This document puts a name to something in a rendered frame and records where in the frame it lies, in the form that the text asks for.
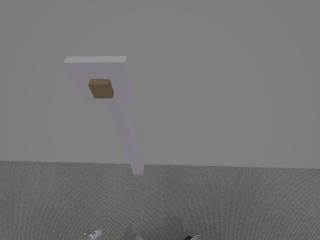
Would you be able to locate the robot left hand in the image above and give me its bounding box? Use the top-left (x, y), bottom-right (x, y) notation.
top-left (78, 228), bottom-right (102, 240)

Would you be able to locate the button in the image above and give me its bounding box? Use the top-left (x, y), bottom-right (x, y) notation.
top-left (88, 79), bottom-right (114, 99)

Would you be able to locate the panel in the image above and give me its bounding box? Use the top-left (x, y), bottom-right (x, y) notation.
top-left (63, 56), bottom-right (144, 175)

